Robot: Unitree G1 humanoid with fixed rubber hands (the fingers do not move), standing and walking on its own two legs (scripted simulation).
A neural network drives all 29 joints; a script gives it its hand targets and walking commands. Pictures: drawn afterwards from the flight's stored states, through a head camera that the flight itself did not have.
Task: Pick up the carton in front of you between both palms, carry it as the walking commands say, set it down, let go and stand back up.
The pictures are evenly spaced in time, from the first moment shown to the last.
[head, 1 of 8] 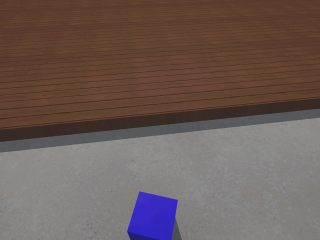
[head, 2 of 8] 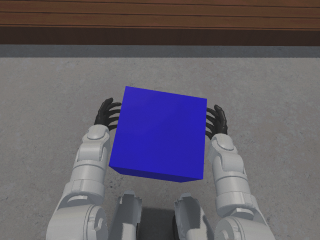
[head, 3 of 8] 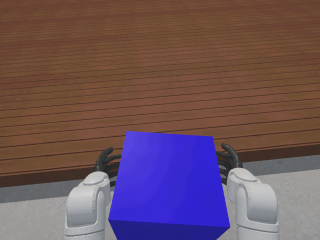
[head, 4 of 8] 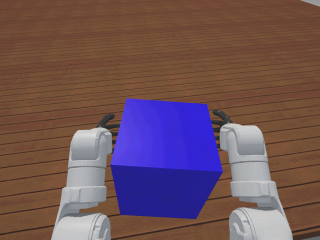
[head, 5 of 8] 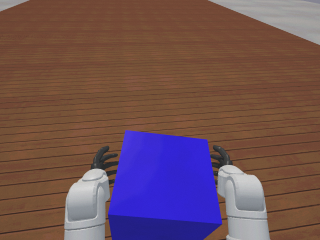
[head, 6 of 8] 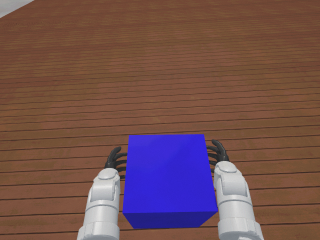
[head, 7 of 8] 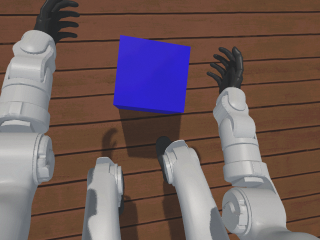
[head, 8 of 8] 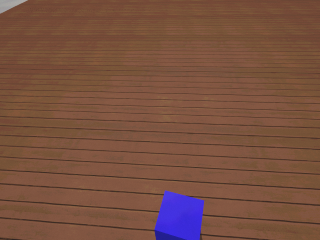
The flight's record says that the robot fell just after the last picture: no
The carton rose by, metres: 0.91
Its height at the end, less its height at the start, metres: +0.14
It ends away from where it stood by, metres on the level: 3.22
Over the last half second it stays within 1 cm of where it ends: yes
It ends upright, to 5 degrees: yes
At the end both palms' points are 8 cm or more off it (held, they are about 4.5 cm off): yes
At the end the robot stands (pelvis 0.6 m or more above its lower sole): yes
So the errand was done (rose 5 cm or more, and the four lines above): yes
